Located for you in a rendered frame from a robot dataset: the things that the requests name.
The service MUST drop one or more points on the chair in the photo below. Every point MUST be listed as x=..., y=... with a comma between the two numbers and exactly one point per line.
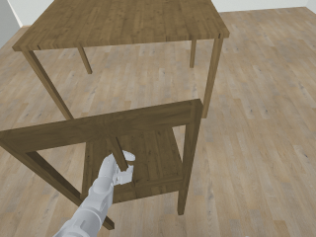
x=147, y=133

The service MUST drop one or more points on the left robot forearm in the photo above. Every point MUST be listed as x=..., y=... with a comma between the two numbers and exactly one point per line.
x=90, y=215

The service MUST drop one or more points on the left robot hand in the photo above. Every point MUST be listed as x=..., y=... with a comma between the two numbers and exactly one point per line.
x=110, y=169

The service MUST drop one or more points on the table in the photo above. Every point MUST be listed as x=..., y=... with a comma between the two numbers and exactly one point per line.
x=89, y=23

